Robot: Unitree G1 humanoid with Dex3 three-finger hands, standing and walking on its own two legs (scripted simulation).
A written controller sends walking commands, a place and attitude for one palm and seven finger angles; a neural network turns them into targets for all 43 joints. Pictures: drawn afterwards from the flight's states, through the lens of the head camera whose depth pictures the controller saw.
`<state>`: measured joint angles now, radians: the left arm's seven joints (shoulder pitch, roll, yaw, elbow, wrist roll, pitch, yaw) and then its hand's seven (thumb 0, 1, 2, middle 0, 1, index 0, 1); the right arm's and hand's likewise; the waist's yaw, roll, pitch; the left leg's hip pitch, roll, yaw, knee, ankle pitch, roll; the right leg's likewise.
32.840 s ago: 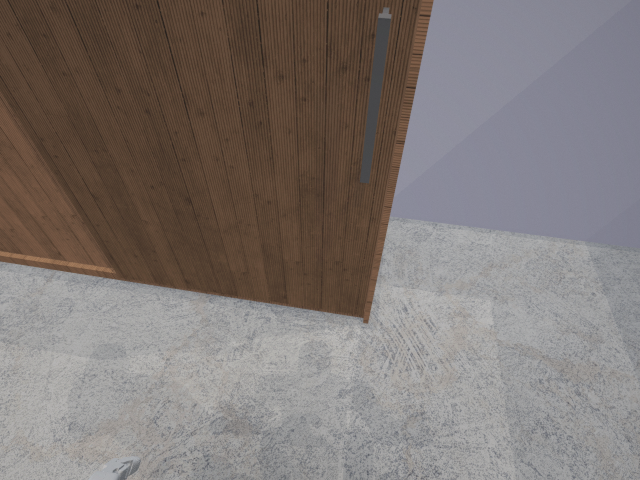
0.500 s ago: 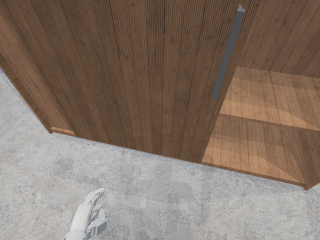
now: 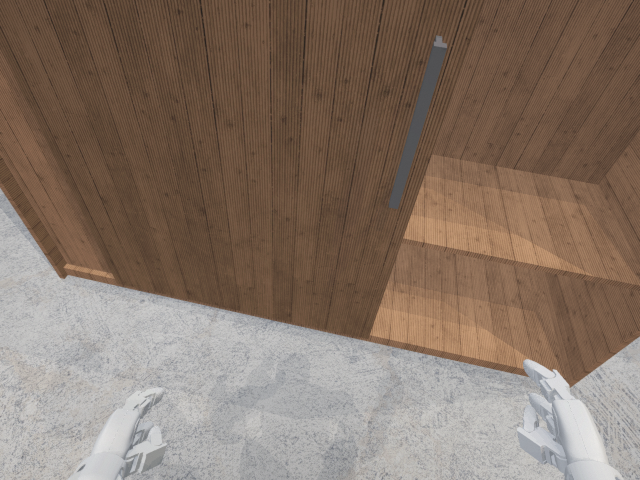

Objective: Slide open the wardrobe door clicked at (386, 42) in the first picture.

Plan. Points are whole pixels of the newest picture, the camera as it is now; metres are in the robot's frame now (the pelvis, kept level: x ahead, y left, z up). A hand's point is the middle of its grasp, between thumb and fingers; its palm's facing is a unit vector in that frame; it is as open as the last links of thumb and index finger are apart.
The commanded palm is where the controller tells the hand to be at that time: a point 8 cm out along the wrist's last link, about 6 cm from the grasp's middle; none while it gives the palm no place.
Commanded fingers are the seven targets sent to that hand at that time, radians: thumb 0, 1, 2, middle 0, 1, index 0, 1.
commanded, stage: let the arm hang, fingers relaxed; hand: right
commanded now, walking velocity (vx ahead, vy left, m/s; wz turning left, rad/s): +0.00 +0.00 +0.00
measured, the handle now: (413, 132) +0.70 -0.12 +0.10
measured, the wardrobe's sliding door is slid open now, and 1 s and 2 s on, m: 0.67 0.67 0.67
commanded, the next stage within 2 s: look to check the result in 0.94 s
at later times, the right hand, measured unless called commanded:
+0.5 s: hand out of the picture -0.08 -0.19 -0.16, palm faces +0.01 +0.98 -0.21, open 7.4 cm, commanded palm none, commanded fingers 0.00 -0.90 -0.90 0.20 0.30 0.20 0.30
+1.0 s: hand out of the picture +0.02 -0.18 -0.17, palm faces +0.00 +0.98 -0.18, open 7.4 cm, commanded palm none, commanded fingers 0.00 -0.90 -0.90 0.20 0.30 0.20 0.30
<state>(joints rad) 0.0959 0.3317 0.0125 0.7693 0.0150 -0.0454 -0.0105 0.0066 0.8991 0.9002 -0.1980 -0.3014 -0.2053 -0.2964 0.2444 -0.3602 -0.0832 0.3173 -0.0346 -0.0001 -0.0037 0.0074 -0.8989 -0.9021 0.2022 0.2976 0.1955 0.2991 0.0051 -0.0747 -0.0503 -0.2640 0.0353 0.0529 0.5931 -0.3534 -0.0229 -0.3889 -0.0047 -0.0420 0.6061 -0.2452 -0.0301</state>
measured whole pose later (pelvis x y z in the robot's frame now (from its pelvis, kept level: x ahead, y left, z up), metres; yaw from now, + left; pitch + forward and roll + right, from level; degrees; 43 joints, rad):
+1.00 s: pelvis +0.00 +0.00 +0.01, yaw +0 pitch +0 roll +1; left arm 0.25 0.15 0.00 1.12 0.02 0.01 0.03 0.00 0.91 0.90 -0.19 -0.30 -0.20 -0.30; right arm 0.24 -0.17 0.00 1.11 -0.02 -0.01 -0.03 0.01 -0.92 -0.90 0.20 0.30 0.20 0.30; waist 0.01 0.01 0.04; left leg -0.15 0.04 0.06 0.43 -0.27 -0.03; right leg -0.28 0.01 -0.04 0.45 -0.17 -0.03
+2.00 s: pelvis +0.02 +0.00 +0.02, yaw +0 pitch -1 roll +0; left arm 0.22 0.16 -0.01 1.15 0.02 0.00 0.03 0.00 0.91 0.90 -0.20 -0.30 -0.20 -0.30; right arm 0.25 -0.17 0.01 1.14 -0.01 -0.01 -0.03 0.01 -0.91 -0.90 0.20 0.30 0.19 0.30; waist 0.00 0.02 0.05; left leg -0.07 0.04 0.05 0.36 -0.27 -0.02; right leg -0.21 0.01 -0.04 0.40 -0.18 -0.03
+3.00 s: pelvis +0.02 +0.01 +0.02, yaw +0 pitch -1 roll +0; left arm 0.23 0.15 -0.01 1.15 0.02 0.01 0.03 0.00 0.91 0.90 -0.20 -0.30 -0.20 -0.30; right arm 0.26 -0.17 0.01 1.15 -0.01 -0.01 -0.03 0.01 -0.91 -0.90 0.20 0.30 0.19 0.30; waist 0.00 0.02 0.06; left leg -0.07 0.03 0.07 0.36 -0.27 -0.01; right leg -0.20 0.00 -0.03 0.40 -0.17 -0.01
